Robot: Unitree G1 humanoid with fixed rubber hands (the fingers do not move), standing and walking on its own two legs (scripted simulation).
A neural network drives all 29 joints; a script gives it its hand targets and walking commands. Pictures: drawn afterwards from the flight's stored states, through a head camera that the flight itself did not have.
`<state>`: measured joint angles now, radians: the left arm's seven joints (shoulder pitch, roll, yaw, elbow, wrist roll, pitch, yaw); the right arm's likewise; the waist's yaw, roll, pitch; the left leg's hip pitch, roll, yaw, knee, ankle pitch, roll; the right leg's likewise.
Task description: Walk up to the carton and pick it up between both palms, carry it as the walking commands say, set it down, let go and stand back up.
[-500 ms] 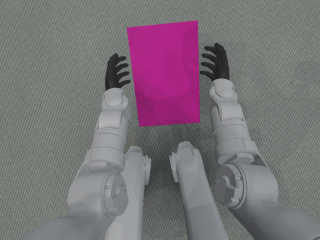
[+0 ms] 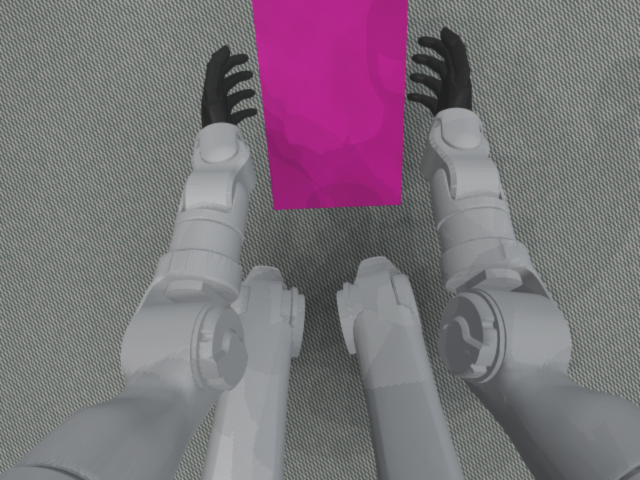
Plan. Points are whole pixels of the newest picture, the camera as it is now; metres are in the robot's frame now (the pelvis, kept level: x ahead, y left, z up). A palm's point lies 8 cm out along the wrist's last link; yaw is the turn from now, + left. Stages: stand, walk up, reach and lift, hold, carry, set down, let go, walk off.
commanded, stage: set down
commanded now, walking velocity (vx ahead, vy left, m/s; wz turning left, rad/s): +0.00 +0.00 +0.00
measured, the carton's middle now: (333, 102) +0.53 -0.05 -0.26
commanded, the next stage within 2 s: none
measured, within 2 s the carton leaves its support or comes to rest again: rests again in 1.70 s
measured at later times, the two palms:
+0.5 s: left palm (230, 127) +0.50 +0.09 -0.22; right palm (428, 107) +0.50 -0.17 -0.21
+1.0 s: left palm (232, 121) +0.51 +0.09 -0.23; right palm (430, 104) +0.50 -0.17 -0.22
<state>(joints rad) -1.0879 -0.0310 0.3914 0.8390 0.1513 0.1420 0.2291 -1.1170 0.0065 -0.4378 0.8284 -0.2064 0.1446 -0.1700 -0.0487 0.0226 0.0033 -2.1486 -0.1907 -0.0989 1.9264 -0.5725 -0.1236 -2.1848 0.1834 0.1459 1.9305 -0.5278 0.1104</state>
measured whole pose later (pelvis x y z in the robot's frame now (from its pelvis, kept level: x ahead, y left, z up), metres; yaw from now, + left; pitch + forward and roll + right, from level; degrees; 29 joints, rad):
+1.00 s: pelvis +0.00 +0.00 -0.06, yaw +1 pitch +40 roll +1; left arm -1.28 0.05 0.38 1.01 0.15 0.11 0.14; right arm -1.28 -0.13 -0.43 1.01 -0.13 0.12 -0.09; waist -0.05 0.01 0.19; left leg -2.24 -0.18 -0.08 2.15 -0.61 -0.11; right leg -2.27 0.12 0.08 2.15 -0.59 0.08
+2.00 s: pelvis +0.01 +0.00 -0.07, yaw +2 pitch +39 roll +1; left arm -1.31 0.12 0.31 1.11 0.11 0.07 0.09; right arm -1.30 -0.15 -0.41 1.08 -0.15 0.08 -0.04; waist -0.06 0.04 0.25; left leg -2.25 -0.15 -0.05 2.19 -0.63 -0.09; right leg -2.27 0.08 0.06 2.20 -0.62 0.06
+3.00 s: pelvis -0.01 +0.00 -0.06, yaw +1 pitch +38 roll +1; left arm -1.29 0.25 0.06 1.06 -0.18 0.01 0.16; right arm -1.27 -0.32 -0.15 1.11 0.18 -0.04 -0.10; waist -0.05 0.04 0.28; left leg -2.25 -0.08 -0.02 2.15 -0.57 -0.05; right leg -2.27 0.03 0.03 2.15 -0.55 0.02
